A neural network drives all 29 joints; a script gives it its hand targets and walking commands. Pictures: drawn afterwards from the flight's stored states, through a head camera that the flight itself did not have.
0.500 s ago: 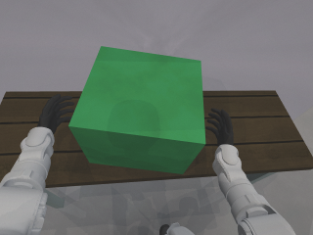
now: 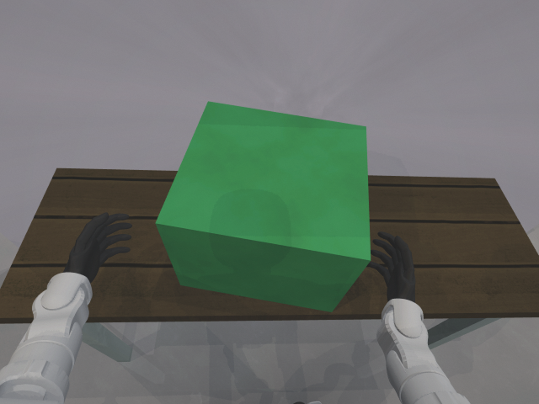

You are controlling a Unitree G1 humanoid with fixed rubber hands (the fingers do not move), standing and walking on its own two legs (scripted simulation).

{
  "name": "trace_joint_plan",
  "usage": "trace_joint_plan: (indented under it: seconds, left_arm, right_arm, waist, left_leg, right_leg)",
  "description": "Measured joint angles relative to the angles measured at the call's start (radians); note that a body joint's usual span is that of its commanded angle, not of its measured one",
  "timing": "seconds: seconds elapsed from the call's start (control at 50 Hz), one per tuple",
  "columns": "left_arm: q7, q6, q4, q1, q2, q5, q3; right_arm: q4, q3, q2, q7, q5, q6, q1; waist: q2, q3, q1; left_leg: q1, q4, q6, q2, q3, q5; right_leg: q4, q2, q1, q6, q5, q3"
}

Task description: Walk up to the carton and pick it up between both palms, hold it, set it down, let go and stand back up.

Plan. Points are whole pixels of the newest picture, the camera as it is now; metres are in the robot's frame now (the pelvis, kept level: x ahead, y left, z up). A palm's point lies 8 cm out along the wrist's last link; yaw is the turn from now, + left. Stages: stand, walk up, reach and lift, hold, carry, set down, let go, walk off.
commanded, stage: set down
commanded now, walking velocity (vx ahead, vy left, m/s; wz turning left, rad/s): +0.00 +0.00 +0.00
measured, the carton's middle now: (270, 208) +0.46 -0.04 -0.03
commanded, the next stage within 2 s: none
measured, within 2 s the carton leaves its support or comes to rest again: neither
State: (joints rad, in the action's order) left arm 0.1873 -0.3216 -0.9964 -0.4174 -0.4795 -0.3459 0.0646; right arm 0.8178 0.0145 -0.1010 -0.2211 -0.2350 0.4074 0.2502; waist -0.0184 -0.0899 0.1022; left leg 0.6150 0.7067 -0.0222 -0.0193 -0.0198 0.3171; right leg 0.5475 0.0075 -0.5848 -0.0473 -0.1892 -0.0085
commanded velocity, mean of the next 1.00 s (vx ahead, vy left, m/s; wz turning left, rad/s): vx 0.00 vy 0.00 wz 0.00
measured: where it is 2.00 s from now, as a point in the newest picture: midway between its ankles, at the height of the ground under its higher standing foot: outside the picture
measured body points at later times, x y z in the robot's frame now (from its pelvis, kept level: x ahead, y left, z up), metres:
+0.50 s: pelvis +0.01 +0.00 +0.01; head +0.05 +0.03 +0.46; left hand +0.33 +0.27 +0.00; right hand +0.26 -0.22 -0.01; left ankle +0.01 +0.10 -0.72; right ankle +0.04 -0.16 -0.72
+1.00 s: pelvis +0.02 +0.00 +0.01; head +0.04 +0.01 +0.46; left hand +0.26 +0.29 +0.01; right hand +0.22 -0.22 -0.02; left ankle +0.01 +0.10 -0.72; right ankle +0.04 -0.16 -0.72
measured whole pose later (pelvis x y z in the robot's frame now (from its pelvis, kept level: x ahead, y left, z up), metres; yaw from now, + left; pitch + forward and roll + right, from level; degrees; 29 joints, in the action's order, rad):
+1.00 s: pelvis +0.02 +0.00 +0.01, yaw +1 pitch -2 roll -3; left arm 0.23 -0.27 -0.58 0.05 -0.57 -0.41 0.08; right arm 0.50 0.00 -0.05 -0.26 -0.24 0.35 -0.17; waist -0.01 0.08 0.02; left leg 0.24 0.61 -0.02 -0.02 -0.02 0.33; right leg 0.46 0.02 -0.22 -0.03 -0.22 -0.03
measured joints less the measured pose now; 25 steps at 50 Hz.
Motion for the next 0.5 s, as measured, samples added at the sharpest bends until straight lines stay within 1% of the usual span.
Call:
trace_joint_plan:
  seconds: [0.06,0.12,0.18,0.26,0.32,0.4,0.46,0.5]
  left_arm:
    - [0.002,0.0,0.012,0.02,-0.006,-0.003,0.0]
    - [0.008,0.01,0.048,0.045,-0.008,0.019,-0.012]
    - [0.008,0.01,0.057,0.065,-0.014,0.007,0.005]
    - [0.014,0.029,0.099,0.097,-0.019,-0.001,0.007]
    - [0.018,0.04,0.14,0.134,-0.025,0.002,0.005]
    - [0.019,0.041,0.15,0.162,-0.035,-0.011,0.023]
    - [0.018,0.037,0.148,0.166,-0.041,-0.021,0.029]
    - [0.02,0.041,0.175,0.183,-0.042,-0.018,0.017]
  right_arm:
    - [0.001,0.002,0.004,0.001,0.006,-0.001,-0.008]
    - [0.007,0.001,0.007,-0.001,0.003,0.006,-0.022]
    - [0.001,0.019,0.018,-0.002,0.008,0.006,-0.043]
    - [-0.038,0.003,0.023,-0.01,-0.013,-0.009,-0.077]
    - [-0.059,0.002,0.029,-0.013,0.0,-0.009,-0.108]
    - [-0.059,0.019,0.031,-0.01,0.015,-0.015,-0.124]
    - [-0.075,0.012,0.025,-0.014,-0.002,-0.028,-0.134]
    - [-0.101,-0.002,0.022,-0.014,-0.008,-0.026,-0.157]
  waist:
    - [0.008,0.008,-0.003]
    - [0.011,0.032,-0.009]
    - [0.01,0.039,-0.011]
    - [0.015,0.068,-0.018]
    - [0.018,0.082,-0.025]
    - [0.014,0.092,-0.022]
    - [0.018,0.107,-0.029]
    - [0.021,0.121,-0.037]
  left_leg:
    - [-0.029,-0.005,0.0,-0.001,0.002,0.003]
    - [-0.07,-0.016,0.002,-0.004,-0.001,0.003]
    - [-0.096,-0.025,0.001,-0.005,-0.004,0.002]
    - [-0.145,-0.037,-0.001,-0.003,0.001,0.004]
    - [-0.178,-0.046,0.0,-0.006,0.003,0.007]
    - [-0.206,-0.047,0.0,-0.006,-0.002,0.012]
    - [-0.23,-0.047,-0.002,-0.004,0.0,0.017]
    - [-0.255,-0.054,-0.002,-0.006,0.002,0.019]
  right_leg:
    - [-0.006,0.002,0.029,0.001,-0.002,-0.003]
    - [-0.027,0.006,0.075,0.0,0.004,-0.002]
    - [-0.043,0.007,0.104,0.002,0.008,-0.001]
    - [-0.051,0.006,0.15,-0.001,0.004,-0.007]
    - [-0.064,0.008,0.184,0.0,0.005,-0.01]
    - [-0.071,0.009,0.217,0.001,0.001,-0.007]
    - [-0.064,0.009,0.236,0.002,-0.007,-0.01]
    - [-0.073,0.01,0.261,-0.001,-0.007,-0.013]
